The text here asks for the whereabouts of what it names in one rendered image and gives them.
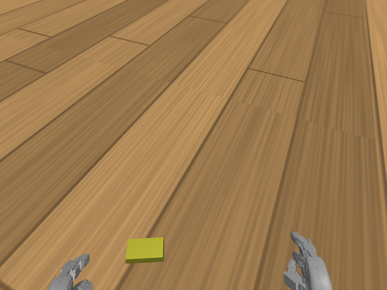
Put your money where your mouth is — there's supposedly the carton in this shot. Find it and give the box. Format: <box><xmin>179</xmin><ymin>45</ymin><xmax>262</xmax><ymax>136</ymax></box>
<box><xmin>126</xmin><ymin>237</ymin><xmax>164</xmax><ymax>263</ymax></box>

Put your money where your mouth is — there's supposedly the left robot hand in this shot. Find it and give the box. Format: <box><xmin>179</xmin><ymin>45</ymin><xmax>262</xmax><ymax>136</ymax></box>
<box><xmin>47</xmin><ymin>254</ymin><xmax>93</xmax><ymax>290</ymax></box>

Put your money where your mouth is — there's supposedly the right robot hand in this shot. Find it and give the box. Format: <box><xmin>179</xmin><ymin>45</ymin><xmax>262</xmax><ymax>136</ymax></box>
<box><xmin>284</xmin><ymin>231</ymin><xmax>333</xmax><ymax>290</ymax></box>

